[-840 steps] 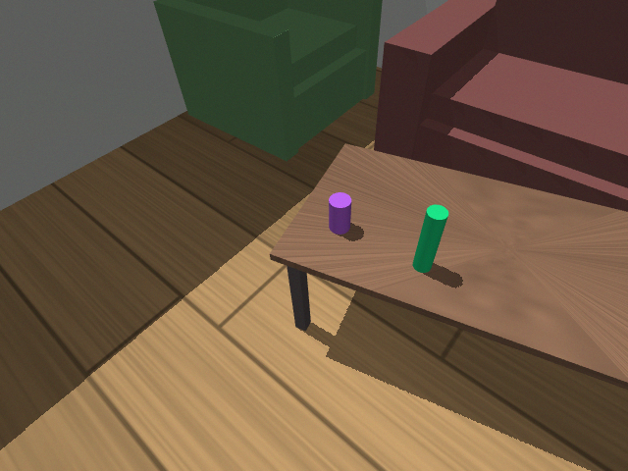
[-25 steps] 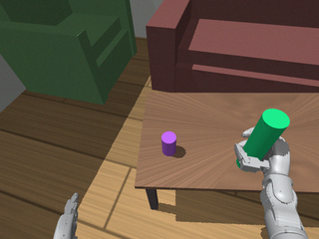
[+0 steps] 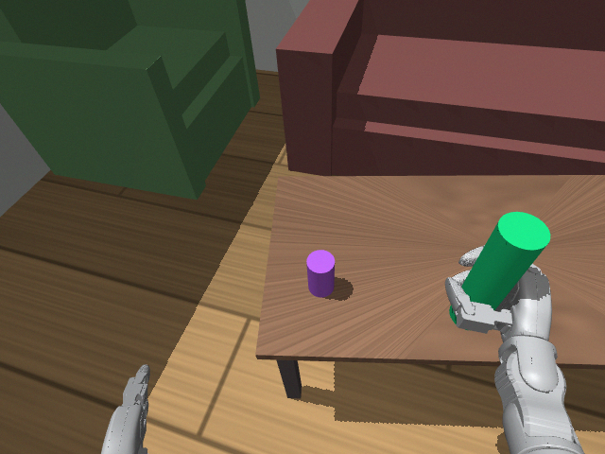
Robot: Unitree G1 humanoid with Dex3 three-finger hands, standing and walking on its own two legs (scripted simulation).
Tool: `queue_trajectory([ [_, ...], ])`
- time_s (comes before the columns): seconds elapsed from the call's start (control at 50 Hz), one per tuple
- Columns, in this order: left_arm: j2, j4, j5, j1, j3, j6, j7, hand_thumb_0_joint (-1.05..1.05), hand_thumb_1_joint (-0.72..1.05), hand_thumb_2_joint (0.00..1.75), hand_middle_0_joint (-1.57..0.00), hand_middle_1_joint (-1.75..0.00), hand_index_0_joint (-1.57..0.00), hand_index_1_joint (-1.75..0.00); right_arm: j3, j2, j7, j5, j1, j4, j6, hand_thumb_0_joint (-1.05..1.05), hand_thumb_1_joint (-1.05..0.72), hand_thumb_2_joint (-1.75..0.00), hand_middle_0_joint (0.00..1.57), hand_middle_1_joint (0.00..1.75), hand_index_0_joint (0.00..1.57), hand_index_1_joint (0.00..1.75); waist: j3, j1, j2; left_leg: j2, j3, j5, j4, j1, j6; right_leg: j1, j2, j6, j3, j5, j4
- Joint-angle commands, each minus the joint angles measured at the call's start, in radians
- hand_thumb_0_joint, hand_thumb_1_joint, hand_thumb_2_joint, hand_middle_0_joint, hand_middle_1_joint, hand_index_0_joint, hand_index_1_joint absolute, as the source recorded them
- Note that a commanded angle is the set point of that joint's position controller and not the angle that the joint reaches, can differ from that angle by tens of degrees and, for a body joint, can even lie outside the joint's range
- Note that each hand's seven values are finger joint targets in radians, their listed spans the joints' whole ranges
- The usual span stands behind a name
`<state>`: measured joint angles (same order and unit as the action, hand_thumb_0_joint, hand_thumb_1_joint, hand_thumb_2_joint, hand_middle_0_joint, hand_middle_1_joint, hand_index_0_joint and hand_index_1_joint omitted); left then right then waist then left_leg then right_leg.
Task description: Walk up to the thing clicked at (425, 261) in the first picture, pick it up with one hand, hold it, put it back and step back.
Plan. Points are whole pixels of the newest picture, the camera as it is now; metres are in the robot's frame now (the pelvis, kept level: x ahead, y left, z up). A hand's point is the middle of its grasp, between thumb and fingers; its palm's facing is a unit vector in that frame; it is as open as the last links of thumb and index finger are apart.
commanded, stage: hold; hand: right
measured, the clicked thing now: (490, 279) +0.33 -0.18 +0.07
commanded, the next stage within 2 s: crouch in 0.60 s
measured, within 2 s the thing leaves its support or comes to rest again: neither
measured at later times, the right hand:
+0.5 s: hand (475, 287) +0.33 -0.17 +0.05, palm faces +0.19 +0.98 +0.01, open 6.6 cm
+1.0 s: hand (465, 285) +0.36 -0.18 +0.01, palm faces +0.22 +0.97 +0.00, open 6.6 cm
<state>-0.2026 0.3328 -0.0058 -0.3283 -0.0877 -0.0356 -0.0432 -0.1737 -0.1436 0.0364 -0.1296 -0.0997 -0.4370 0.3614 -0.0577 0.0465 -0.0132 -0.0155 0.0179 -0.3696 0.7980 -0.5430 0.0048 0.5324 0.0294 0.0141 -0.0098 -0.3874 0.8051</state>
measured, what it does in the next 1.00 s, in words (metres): stands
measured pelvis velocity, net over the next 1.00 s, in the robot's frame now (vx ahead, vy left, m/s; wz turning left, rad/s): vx -0.01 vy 0.00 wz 0.00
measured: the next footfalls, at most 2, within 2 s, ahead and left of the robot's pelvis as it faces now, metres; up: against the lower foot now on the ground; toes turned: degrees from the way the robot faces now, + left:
none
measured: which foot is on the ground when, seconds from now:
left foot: down 0.00-1.00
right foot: down 0.00-1.00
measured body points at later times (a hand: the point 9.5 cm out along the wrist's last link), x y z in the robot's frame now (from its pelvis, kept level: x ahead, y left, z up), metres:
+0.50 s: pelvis +0.00 +0.00 +0.00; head +0.03 -0.01 +0.45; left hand +0.16 +0.26 -0.05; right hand +0.31 -0.22 +0.05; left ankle +0.02 +0.12 -0.71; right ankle +0.01 -0.13 -0.71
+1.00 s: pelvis -0.01 +0.00 -0.01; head +0.05 -0.01 +0.43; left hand +0.15 +0.27 -0.05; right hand +0.34 -0.23 +0.01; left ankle +0.02 +0.12 -0.71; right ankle +0.01 -0.13 -0.71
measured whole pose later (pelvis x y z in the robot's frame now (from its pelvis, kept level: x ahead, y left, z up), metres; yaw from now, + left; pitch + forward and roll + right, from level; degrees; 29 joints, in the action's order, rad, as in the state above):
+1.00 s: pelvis -0.01 +0.00 -0.01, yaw +0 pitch +10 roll +0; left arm -0.20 0.28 -0.02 -0.31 -0.09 -0.04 -0.04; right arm -0.25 -0.18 0.04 -0.11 -0.25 -0.64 0.42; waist -0.06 0.08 -0.03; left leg -0.01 0.02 -0.39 0.88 -0.67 0.00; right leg 0.66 0.03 0.02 0.00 -0.41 0.89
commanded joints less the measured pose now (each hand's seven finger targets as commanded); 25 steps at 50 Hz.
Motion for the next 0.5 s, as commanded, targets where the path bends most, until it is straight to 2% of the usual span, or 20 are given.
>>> queue_trajectory([
  [0.0, -0.174, -0.159, -0.001, 0.044, -0.106, -0.052, -0.018, 0.0, -0.55, 0.05, -0.05, -0.06, -0.05, -0.06, -0.041, -0.144, 0.006, -0.002, -0.322, 0.307, 0.089, 0.0, -0.59, -1.37, 1.41, 1.48, 1.43, 1.48, -0.282, 0.0, 0.035, 0.012, 0.0, 0.217, -0.108, 0.123, 0.0, -0.138, -0.025, -0.02, -0.004, 0.175, -0.113],
  [0.02, -0.148, -0.178, 0.002, 0.047, -0.077, -0.054, -0.018, 0.0, -0.55, 0.05, -0.05, -0.06, -0.05, -0.06, -0.025, -0.138, 0.004, 0.0, -0.328, 0.309, 0.085, 0.0, -0.61, -1.36, 1.41, 1.47, 1.43, 1.47, -0.259, 0.002, 0.031, 0.013, 0.001, 0.198, -0.12, 0.122, 0.0, -0.133, -0.026, -0.021, -0.004, 0.159, -0.118],
  [0.08, -0.115, -0.144, 0.002, 0.03, -0.057, -0.052, -0.017, 0.0, -0.54, 0.04, -0.05, -0.06, -0.06, -0.06, -0.011, -0.109, 0.007, 0.001, -0.317, 0.281, 0.081, 0.0, -0.58, -1.36, 1.4, 1.47, 1.43, 1.47, -0.244, 0.001, 0.031, 0.016, 0.006, 0.201, -0.111, 0.104, 0.0, -0.121, -0.021, -0.019, 0.0, 0.164, -0.117],
  [0.12, -0.147, -0.164, 0.003, 0.056, -0.078, -0.051, -0.02, 0.0, -0.55, 0.05, -0.05, -0.06, -0.05, -0.06, -0.043, -0.137, 0.009, -0.002, -0.305, 0.256, 0.078, 0.0, -0.55, -1.34, 1.39, 1.45, 1.41, 1.45, -0.245, 0.0, -0.011, 0.011, 0.001, 0.208, -0.117, 0.123, 0.004, -0.104, -0.024, -0.024, -0.001, 0.167, -0.109],
  [0.16, -0.142, -0.161, 0.002, 0.039, -0.071, -0.048, -0.019, 0.0, -0.55, 0.05, -0.05, -0.06, -0.05, -0.05, -0.042, -0.134, 0.007, 0.002, -0.284, 0.241, 0.072, 0.0, -0.56, -1.34, 1.39, 1.45, 1.41, 1.45, -0.258, -0.005, 0.004, 0.01, -0.002, 0.221, -0.112, 0.124, 0.003, -0.108, -0.025, -0.024, -0.004, 0.181, -0.107],
  [0.2, -0.15, -0.15, 0.002, 0.026, -0.083, -0.043, -0.018, 0.0, -0.54, 0.04, -0.05, -0.06, -0.06, -0.05, -0.013, -0.106, 0.001, -0.003, -0.262, 0.251, 0.073, 0.0, -0.55, -1.35, 1.39, 1.46, 1.41, 1.46, -0.259, -0.002, -0.004, 0.01, 0.001, 0.249, -0.104, 0.127, 0.003, -0.119, -0.025, -0.023, -0.004, 0.211, -0.102],
  [0.22, -0.152, -0.167, 0.005, 0.039, -0.081, -0.045, -0.018, 0.0, -0.54, 0.04, -0.05, -0.06, -0.06, -0.05, -0.023, -0.111, 0.0, -0.004, -0.27, 0.226, 0.07, 0.0, -0.56, -1.35, 1.39, 1.46, 1.41, 1.46, -0.255, 0.003, -0.008, 0.016, 0.008, 0.254, -0.099, 0.119, 0.003, -0.124, -0.021, -0.021, 0.001, 0.224, -0.109],
  [0.24, -0.145, -0.163, 0.002, 0.042, -0.075, -0.045, -0.014, 0.0, -0.54, 0.04, -0.05, -0.06, -0.06, -0.05, -0.02, -0.114, 0.002, -0.002, -0.282, 0.257, 0.071, 0.0, -0.56, -1.36, 1.4, 1.47, 1.42, 1.47, -0.277, -0.009, 0.024, 0.018, 0.013, 0.263, -0.088, 0.122, -0.001, -0.13, -0.018, -0.015, 0.008, 0.251, -0.111],
  [0.26, -0.107, -0.169, 0.003, 0.052, -0.034, -0.047, -0.007, 0.0, -0.54, 0.04, -0.05, -0.06, -0.05, -0.05, -0.01, -0.1, -0.004, -0.004, -0.258, 0.237, 0.073, 0.0, -0.58, -1.36, 1.41, 1.48, 1.43, 1.48, -0.271, -0.017, 0.035, 0.013, 0.008, 0.269, -0.092, 0.131, 0.0, -0.126, -0.023, -0.016, -0.001, 0.251, -0.102],
  [0.28, -0.136, -0.171, 0.004, 0.039, -0.07, -0.043, -0.011, 0.0, -0.54, 0.04, -0.05, -0.06, -0.06, -0.05, -0.032, -0.124, 0.002, -0.005, -0.289, 0.285, 0.078, 0.0, -0.58, -1.36, 1.4, 1.47, 1.42, 1.47, -0.297, -0.012, 0.016, 0.016, 0.01, 0.279, -0.085, 0.133, -0.001, -0.136, -0.02, -0.016, 0.004, 0.263, -0.104],
  [0.3, -0.126, -0.173, 0.003, 0.042, -0.056, -0.039, -0.011, 0.0, -0.55, 0.05, -0.05, -0.06, -0.06, -0.06, -0.034, -0.135, 0.006, 0.001, -0.289, 0.275, 0.08, 0.0, -0.58, -1.36, 1.4, 1.47, 1.42, 1.47, -0.283, -0.022, 0.018, 0.012, 0.006, 0.28, -0.091, 0.148, 0.0, -0.123, -0.025, -0.017, -0.002, 0.256, -0.1],
  [0.32, -0.124, -0.19, 0.003, 0.039, -0.052, -0.039, -0.01, 0.0, -0.54, 0.05, -0.05, -0.06, -0.05, -0.06, -0.023, -0.119, 0.006, -0.002, -0.296, 0.278, 0.082, 0.0, -0.58, -1.35, 1.4, 1.46, 1.42, 1.46, -0.274, -0.004, 0.014, 0.012, 0.005, 0.266, -0.097, 0.137, 0.001, -0.12, -0.025, -0.02, -0.004, 0.233, -0.101],
  [0.34, -0.135, -0.217, 0.004, 0.069, -0.06, -0.042, -0.014, 0.0, -0.55, 0.05, -0.05, -0.06, -0.06, -0.06, -0.018, -0.115, 0.01, -0.004, -0.318, 0.317, 0.083, 0.0, -0.59, -1.35, 1.39, 1.46, 1.41, 1.46, -0.281, -0.005, 0.0, 0.013, 0.003, 0.24, -0.101, 0.137, 0.0, -0.124, -0.024, -0.02, -0.003, 0.205, -0.106],
  [0.36, -0.16, -0.188, 0.001, 0.043, -0.094, -0.041, -0.02, 0.0, -0.54, 0.04, -0.05, -0.06, -0.06, -0.06, -0.032, -0.132, 0.013, 0.0, -0.325, 0.288, 0.082, 0.0, -0.58, -1.35, 1.4, 1.46, 1.42, 1.46, -0.269, 0.006, 0.021, 0.014, 0.003, 0.232, -0.103, 0.122, 0.001, -0.127, -0.024, -0.021, -0.004, 0.192, -0.106],
  [0.38, -0.174, -0.159, 0.002, 0.018, -0.103, -0.036, -0.02, 0.0, -0.55, 0.05, -0.05, -0.06, -0.06, -0.06, -0.044, -0.147, 0.016, 0.0, -0.295, 0.29, 0.078, 0.0, -0.59, -1.35, 1.39, 1.45, 1.41, 1.45, -0.259, -0.003, 0.031, 0.014, 0.004, 0.218, -0.104, 0.117, -0.002, -0.13, -0.024, -0.019, -0.003, 0.183, -0.116],
  [0.4, -0.16, -0.19, 0.003, 0.034, -0.087, -0.04, -0.02, 0.0, -0.54, 0.04, -0.05, -0.06, -0.05, -0.06, -0.024, -0.134, 0.012, 0.004, -0.303, 0.307, 0.076, 0.0, -0.58, -1.35, 1.4, 1.46, 1.42, 1.46, -0.268, 0.0, 0.03, 0.016, 0.006, 0.213, -0.107, 0.116, -0.001, -0.137, -0.022, -0.019, -0.001, 0.18, -0.118],
  [0.42, -0.132, -0.175, 0.003, 0.005, -0.066, -0.038, -0.017, 0.0, -0.55, 0.05, -0.05, -0.06, -0.06, -0.06, -0.028, -0.135, 0.014, 0.001, -0.315, 0.336, 0.078, 0.0, -0.58, -1.36, 1.39, 1.46, 1.41, 1.46, -0.269, -0.005, 0.052, 0.014, 0.003, 0.221, -0.105, 0.117, -0.003, -0.14, -0.022, -0.017, -0.002, 0.19, -0.115],
  [0.44, -0.118, -0.154, 0.004, 0.012, -0.058, -0.036, -0.016, 0.0, -0.55, 0.05, -0.05, -0.06, -0.05, -0.06, -0.006, -0.109, 0.011, 0.002, -0.273, 0.295, 0.072, 0.0, -0.57, -1.35, 1.39, 1.46, 1.41, 1.46, -0.253, -0.006, 0.025, 0.013, 0.003, 0.235, -0.104, 0.123, -0.002, -0.123, -0.024, -0.02, -0.003, 0.2, -0.111],
  [0.46, -0.107, -0.135, 0.006, 0.014, -0.05, -0.036, -0.015, 0.0, -0.54, 0.05, -0.05, -0.06, -0.05, -0.06, -0.02, -0.111, 0.011, -0.001, -0.265, 0.253, 0.065, 0.0, -0.55, -1.35, 1.39, 1.46, 1.41, 1.46, -0.207, -0.006, 0.018, 0.014, 0.007, 0.214, -0.108, 0.104, 0.0, -0.093, -0.023, -0.021, -0.003, 0.18, -0.113],
  [0.48, -0.115, -0.148, 0.006, 0.03, -0.053, -0.037, -0.013, 0.0, -0.55, 0.05, -0.05, -0.06, -0.05, -0.06, -0.022, -0.116, 0.011, -0.003, -0.273, 0.289, 0.067, 0.0, -0.56, -1.34, 1.38, 1.45, 1.41, 1.45, -0.217, -0.009, 0.022, 0.01, 0.002, 0.206, -0.108, 0.108, 0.0, -0.09, -0.025, -0.021, -0.006, 0.168, -0.113],
])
